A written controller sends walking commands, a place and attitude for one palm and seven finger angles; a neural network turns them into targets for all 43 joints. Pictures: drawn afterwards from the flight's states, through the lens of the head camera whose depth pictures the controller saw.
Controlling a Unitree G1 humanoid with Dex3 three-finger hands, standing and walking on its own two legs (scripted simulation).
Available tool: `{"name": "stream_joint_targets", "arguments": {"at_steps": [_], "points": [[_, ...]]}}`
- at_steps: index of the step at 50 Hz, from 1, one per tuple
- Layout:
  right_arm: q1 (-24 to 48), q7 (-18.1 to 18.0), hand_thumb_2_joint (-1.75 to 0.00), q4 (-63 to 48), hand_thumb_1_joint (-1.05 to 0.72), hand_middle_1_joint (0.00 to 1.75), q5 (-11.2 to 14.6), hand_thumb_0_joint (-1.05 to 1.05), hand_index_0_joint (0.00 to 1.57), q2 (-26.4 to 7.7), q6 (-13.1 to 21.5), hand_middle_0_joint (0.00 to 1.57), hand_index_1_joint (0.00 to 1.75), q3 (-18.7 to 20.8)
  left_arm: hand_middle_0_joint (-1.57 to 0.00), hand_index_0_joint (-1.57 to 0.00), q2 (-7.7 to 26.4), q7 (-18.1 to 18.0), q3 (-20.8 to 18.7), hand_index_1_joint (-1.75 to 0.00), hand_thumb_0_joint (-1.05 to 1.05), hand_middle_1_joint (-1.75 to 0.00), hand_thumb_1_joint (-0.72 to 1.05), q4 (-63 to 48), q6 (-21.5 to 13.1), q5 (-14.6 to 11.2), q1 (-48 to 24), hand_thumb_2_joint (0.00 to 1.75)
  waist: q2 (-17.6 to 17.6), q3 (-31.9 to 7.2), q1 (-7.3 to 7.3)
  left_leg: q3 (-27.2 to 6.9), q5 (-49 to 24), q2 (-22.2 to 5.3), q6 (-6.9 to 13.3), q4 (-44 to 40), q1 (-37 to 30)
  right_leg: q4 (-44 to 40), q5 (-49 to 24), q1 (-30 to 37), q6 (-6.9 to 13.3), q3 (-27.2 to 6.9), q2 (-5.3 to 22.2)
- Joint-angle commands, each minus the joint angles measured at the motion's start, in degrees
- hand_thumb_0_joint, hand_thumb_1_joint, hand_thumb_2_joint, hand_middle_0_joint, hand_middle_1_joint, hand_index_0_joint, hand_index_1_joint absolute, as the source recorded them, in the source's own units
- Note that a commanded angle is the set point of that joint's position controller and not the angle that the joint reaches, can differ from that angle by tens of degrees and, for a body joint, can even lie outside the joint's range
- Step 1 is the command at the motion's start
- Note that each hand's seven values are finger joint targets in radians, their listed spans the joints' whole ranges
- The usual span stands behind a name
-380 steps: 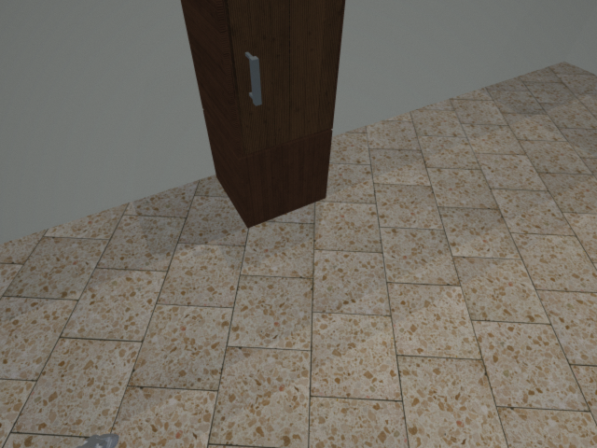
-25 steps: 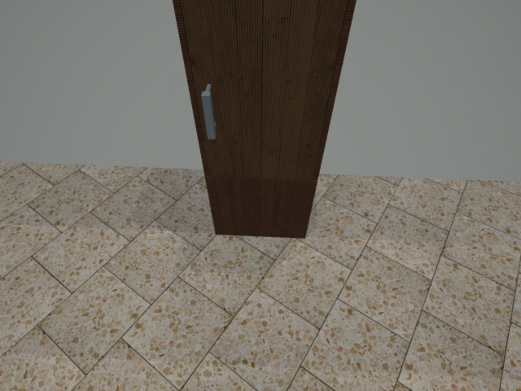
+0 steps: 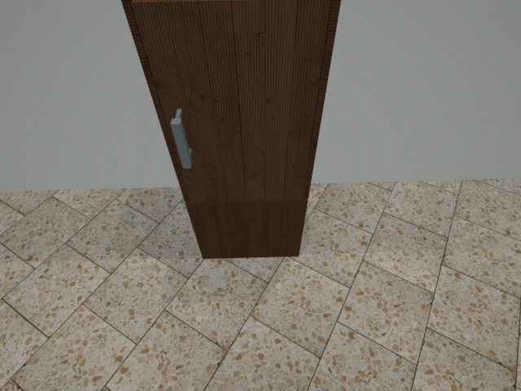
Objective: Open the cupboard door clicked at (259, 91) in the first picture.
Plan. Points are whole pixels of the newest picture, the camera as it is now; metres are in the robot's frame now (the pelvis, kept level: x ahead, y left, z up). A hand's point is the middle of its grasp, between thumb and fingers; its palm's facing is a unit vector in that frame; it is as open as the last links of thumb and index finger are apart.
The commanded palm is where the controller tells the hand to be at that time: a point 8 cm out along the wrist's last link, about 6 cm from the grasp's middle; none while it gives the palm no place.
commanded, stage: take the last steps up to it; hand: left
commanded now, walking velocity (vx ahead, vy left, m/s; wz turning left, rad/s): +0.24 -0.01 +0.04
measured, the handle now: (183, 139) +0.68 +0.21 -0.04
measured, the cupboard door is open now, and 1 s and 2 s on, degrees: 0 0 0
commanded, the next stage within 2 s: come to a stop and stand still in 0.24 s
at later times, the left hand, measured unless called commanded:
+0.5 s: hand out of the picture +0.13 +0.18 -0.18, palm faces +0.09 -0.98 -0.15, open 7.4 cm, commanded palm none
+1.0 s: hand (189, 360) +0.20 +0.14 -0.14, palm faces +0.05 -0.96 -0.27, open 7.4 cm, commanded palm none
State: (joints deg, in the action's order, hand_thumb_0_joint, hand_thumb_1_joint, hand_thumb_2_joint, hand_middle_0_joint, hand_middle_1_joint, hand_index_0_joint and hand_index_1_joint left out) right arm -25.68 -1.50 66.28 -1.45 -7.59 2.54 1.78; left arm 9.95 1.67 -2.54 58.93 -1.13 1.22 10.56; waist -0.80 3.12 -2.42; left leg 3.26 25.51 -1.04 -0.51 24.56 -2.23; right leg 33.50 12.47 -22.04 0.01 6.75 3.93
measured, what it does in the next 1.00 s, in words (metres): walks ahead: left foot, then right foot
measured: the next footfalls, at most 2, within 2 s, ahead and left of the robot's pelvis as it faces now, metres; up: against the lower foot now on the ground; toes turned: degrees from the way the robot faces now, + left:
left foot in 0.40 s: +0.24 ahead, +0.13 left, +0.00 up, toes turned +9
right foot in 0.80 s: +0.18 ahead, -0.13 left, +0.00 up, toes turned -2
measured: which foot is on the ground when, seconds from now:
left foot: down 0.00-0.02, up 0.04-0.38, down 0.40-0.80, up 0.82-1.00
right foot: down 0.00-0.40, up 0.42-0.78, down 0.80-1.00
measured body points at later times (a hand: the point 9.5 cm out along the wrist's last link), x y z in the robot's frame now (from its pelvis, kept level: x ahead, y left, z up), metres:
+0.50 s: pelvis +0.16 +0.02 +0.01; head +0.17 +0.04 +0.45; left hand +0.12 +0.24 -0.16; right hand +0.25 -0.20 -0.13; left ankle +0.20 +0.12 -0.73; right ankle +0.09 -0.11 -0.70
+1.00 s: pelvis +0.15 -0.05 +0.02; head +0.16 -0.09 +0.46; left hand +0.20 +0.19 -0.12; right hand +0.19 -0.30 -0.16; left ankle +0.12 +0.10 -0.66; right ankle +0.17 -0.15 -0.73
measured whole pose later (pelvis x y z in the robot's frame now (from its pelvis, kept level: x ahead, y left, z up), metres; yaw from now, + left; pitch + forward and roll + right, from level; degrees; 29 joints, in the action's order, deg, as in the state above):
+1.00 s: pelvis +0.15 -0.05 +0.02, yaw +0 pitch +0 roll +3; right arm -12.6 -0.2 59.8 -1.1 -13.1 -3.4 4.2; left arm 8.2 -1.2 -1.6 57.1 0.9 1.5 13.1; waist -2.5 1.7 0.7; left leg 0.6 22.3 -0.3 -1.7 54.5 22.0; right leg 29.5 13.7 -15.5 1.9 3.8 3.2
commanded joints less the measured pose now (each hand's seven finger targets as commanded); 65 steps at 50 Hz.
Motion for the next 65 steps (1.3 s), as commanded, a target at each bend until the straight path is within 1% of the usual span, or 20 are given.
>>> {"name": "stream_joint_targets", "arguments": {"at_steps": [1, 4, 9, 14, 18, 20, 21, 26, 32, 37, 38, 40, 41, 43, 46, 52, 60, 62, 64, 65], "points": [[-0.21, 0.3, -0.9, -5.47, -0.9, 0.3, 1.46, 0.0, 0.2, -5.83, 1.42, 0.2, 0.3, 1.34, -0.2, -0.2, 15.93, -1.92, -3.97, -0.3, 0.0, -0.3, 0.9, 3.67, -2.52, -0.38, 24.26, 0.9, 15.69, -12.03, 9.93, 0.37, 8.14, 1.0, 2.03, 43.47, 33.29, -16.58, -7.08, 34.2, 12.9, -33.39, 23.84], [7.82, 1.08, -0.9, -6.71, -0.9, 0.3, 0.5, 0.0, 0.2, -5.05, 0.41, 0.2, 0.3, 1.85, -0.2, -0.2, 8.49, -2.67, -2.19, -0.3, 0.0, -0.3, 0.9, 0.31, -2.17, -0.35, 10.01, 0.9, 4.02, 0.53, 5.98, -4.83, -3.24, -5.86, 2.25, 49.28, 37.3, -21.88, 9.53, 14.22, 11.34, -24.12, 18.73], [3.16, 1.73, -0.9, -5.63, -0.9, 0.3, -0.11, 0.0, 0.2, -1.58, -1.68, 0.2, 0.3, 1.26, -0.2, -0.2, 4.34, -2.84, -0.89, -0.3, 0.0, -0.3, 0.9, -0.37, -2.81, 0.28, 5.65, 0.9, 7.54, 0.85, 0.92, 0.14, -7.73, -6.02, -0.51, 30.73, 28.17, -22.7, -5.35, 5.41, 8.56, -6.61, 11.82], [9.68, 2.37, -0.9, -8.15, -0.9, 0.3, 0.23, 0.0, 0.2, -2.27, -0.6, 0.2, 0.3, 0.97, -0.2, -0.2, 6.96, -2.49, -1.15, -0.3, 0.0, -0.3, 0.9, 1.4, -2.77, 0.18, 8.3, 0.9, 8.36, 0.65, 2.87, 2.46, -10.41, -4.46, -0.73, 16.55, 25.4, -19.74, -9.18, 9.59, 8.83, -6.47, 11.57], [5.49, 1.86, -0.9, -6.34, -0.9, 0.3, 0.12, 0.0, 0.2, -4.81, 0.43, 0.2, 0.3, 1.02, -0.2, -0.2, 5.76, -2.61, -1.05, -0.3, 0.0, -0.3, 0.9, 1.71, -1.47, -0.26, 7.57, 0.9, 3.16, 0.39, 0.08, 2.74, -19.56, -3.05, -0.61, 3.3, 9.49, -9.6, -3.89, 3.9, 5.33, -3.56, 7.21], [2.01, 0.54, -0.9, -5.91, -0.9, 0.3, 0.02, 0.0, 0.2, -11.83, 0.45, 0.2, 0.3, 1.61, -0.2, -0.2, 0.71, -2.92, 0.34, -0.3, 0.0, -0.3, 0.9, 1.66, -0.34, -0.97, 12.4, 0.9, -13.4, -3.74, 1.08, -14.91, -43.0, -19.05, 5.91, -2.97, 4.87, 5.02, 13.32, 0.83, -0.44, 0.79, -0.73], [4.79, -0.15, -0.9, -5.95, -0.9, 0.3, 0.13, 0.0, 0.2, -11.02, 0.0, 0.2, 0.3, 1.13, -0.2, -0.2, 0.95, -3.47, 0.61, -0.3, 0.0, -0.3, 0.9, 2.48, 0.21, -1.02, 13.15, 0.9, -12.82, -4.86, 1.58, -16.31, -45.43, -21.27, 8.67, -6.64, 8.12, 9.9, 22.08, 3.77, -1.18, -1.71, -0.91], [11.69, -1.79, -0.9, -6.86, -0.9, 0.3, 0.77, 0.0, 0.2, -10.94, -1.45, 0.2, 0.3, 1.82, -0.2, -0.2, 3.41, -3.7, 0.23, -0.3, 0.0, -0.3, 0.9, 2.32, 2.02, -0.69, 10.52, 0.9, -6.93, -4.42, 1.96, -8.82, -65.96, -19.66, 11.0, -2.78, 5.46, 14.89, 16.65, 0.24, -1.93, -4.97, 1.14], [15.6, -1.5, -0.9, -9.4, -0.9, 0.3, 0.26, 0.0, 0.2, -12.28, -3.03, 0.2, 0.3, 3.72, -0.2, -0.2, 3.17, -3.42, -1.68, -0.3, 0.0, -0.3, 0.9, -2.13, 3.8, -0.23, 8.22, 0.9, -6.42, -7.78, 2.32, -5.29, -52.28, -19.57, 11.08, -2.55, 8.12, 23.58, 15.15, -2.25, -1.99, -6.12, -0.61], [19.42, -0.26, -0.9, -11.03, -0.9, 0.3, 0.06, 0.0, 0.2, -11.58, -3.67, 0.2, 0.3, 3.84, -0.2, -0.2, 2.46, -3.22, -1.43, -0.3, 0.0, -0.3, 0.9, -2.27, 2.88, -0.15, 11.93, 0.9, -9.0, -6.13, 4.75, -3.64, -28.3, -15.35, 7.18, -0.69, 18.13, 3.44, 5.05, 9.82, -1.3, -2.53, -0.86], [19.18, 0.11, -0.9, -10.98, -0.9, 0.3, 0.41, 0.0, 0.2, -10.54, -3.88, 0.2, 0.3, 3.61, -0.2, -0.2, 3.57, -3.35, -1.39, -0.3, 0.0, -0.3, 0.9, -1.63, 2.39, 0.1, 13.6, 0.9, -5.28, -5.66, 5.66, -2.02, -18.82, -12.26, 4.81, 2.68, 20.85, -4.23, -0.73, 13.43, -1.53, -2.69, -0.5], [16.07, 1.12, -0.9, -12.53, -0.9, 0.3, 1.22, 0.0, 0.2, -3.91, -4.64, 0.2, 0.3, 2.44, -0.2, -0.2, 11.68, -3.63, -1.66, -0.3, 0.0, -0.3, 0.9, -4.08, 1.07, 0.87, 8.11, 0.9, 16.31, -1.15, 3.33, 1.66, 4.44, -1.02, -1.12, 18.05, 25.92, -19.82, -3.38, 5.2, 5.66, -23.92, 16.96], [17.34, 1.12, -0.9, -12.61, -0.9, 0.3, 0.94, 0.0, 0.2, -5.88, -5.59, 0.2, 0.3, 2.84, -0.2, -0.2, 13.08, -3.49, -1.8, -0.3, 0.0, -0.3, 0.9, -5.3, 1.47, 0.59, 6.74, 0.9, 12.11, -1.6, 4.96, -2.56, 6.98, -1.33, -0.6, 24.53, 22.68, -22.69, 7.56, -1.28, 9.4, -25.26, 19.11], [16.65, 1.34, -0.9, -11.7, -0.9, 0.3, 0.42, 0.0, 0.2, -7.44, -5.89, 0.2, 0.3, 3.13, -0.2, -0.2, 11.9, -3.64, -1.89, -0.3, 0.0, -0.3, 0.9, -5.56, 1.35, 0.52, 2.57, 0.9, 13.17, 2.43, 3.4, -5.69, 1.12, -1.27, 0.18, 31.77, 26.51, -23.86, 13.8, -2.6, 8.77, -25.88, 16.32], [12.38, 1.69, -0.9, -9.55, -0.9, 0.3, 0.24, 0.0, 0.2, -8.25, -5.11, 0.2, 0.3, 3.08, -0.2, -0.2, 10.53, -3.8, -2.07, -0.3, 0.0, -0.3, 0.9, -6.21, 1.16, 0.3, 0.98, 0.9, 9.91, -0.18, 2.83, -4.6, -4.45, -1.24, -1.05, 33.69, 28.2, -19.86, 2.67, 5.36, 7.51, -18.11, 13.44], [14.35, 1.2, -0.9, -10.85, -0.9, 0.3, 0.47, 0.0, 0.2, -7.36, -4.86, 0.2, 0.3, 2.29, -0.2, -0.2, 11.03, -4.06, -2.49, -0.3, 0.0, -0.3, 0.9, -3.21, 0.76, 0.34, 8.44, 0.9, 9.48, -3.66, 6.41, -3.53, -0.44, -0.28, -2.53, 25.39, 28.46, -15.76, -17.42, 17.27, 9.84, -18.32, 15.39], [7.7, 0.89, -0.9, -8.54, -0.9, 0.3, 1.04, 0.0, 0.2, -5.47, -3.78, 0.2, 0.3, 1.45, -0.2, -0.2, 11.22, -3.78, -2.57, -0.3, 0.0, -0.3, 0.9, -2.25, 1.76, 0.31, 3.99, 0.9, 12.52, -5.17, 3.34, 0.15, -7.99, 1.05, -0.88, 2.78, 12.28, -15.25, -3.06, 8.4, 6.5, -15.09, 10.79], [4.3, 0.6, -0.9, -7.34, -0.9, 0.3, 0.83, 0.0, 0.2, -7.58, -2.76, 0.2, 0.3, 1.4, -0.2, -0.2, 8.16, -3.67, -1.81, -0.3, 0.0, -0.3, 0.9, -2.74, 2.31, -0.45, 2.43, 0.9, 3.2, -5.07, 1.65, -4.4, -11.39, -3.56, 0.62, -5.95, 5.28, -9.46, 5.9, 1.05, 2.49, -10.59, 5.44], [8.72, 0.16, -0.9, -9.48, -0.9, 0.3, 0.33, 0.0, 0.2, -12.58, -2.74, 0.2, 0.3, 1.71, -0.2, -0.2, 4.08, -3.04, -0.78, -0.3, 0.0, -0.3, 0.9, -3.43, 2.41, -0.54, 3.29, 0.9, -8.48, -0.42, 3.23, -16.97, -3.46, -15.26, 6.17, -12.98, 18.16, -2.1, 7.8, 2.18, -1.07, -2.92, -0.48], [11.34, -0.06, -0.9, -9.34, -0.9, 0.3, 0.32, 0.0, 0.2, -11.5, -2.44, 0.2, 0.3, 1.47, -0.2, -0.2, 3.93, -3.06, -0.66, -0.3, 0.0, -0.3, 0.9, -2.71, 2.78, -0.02, 2.15, 0.9, -11.56, 1.74, 3.55, -17.79, -1.5, -14.82, 6.97, -16.09, 22.84, 1.18, 8.16, 4.54, -1.45, -3.22, -0.42]]}}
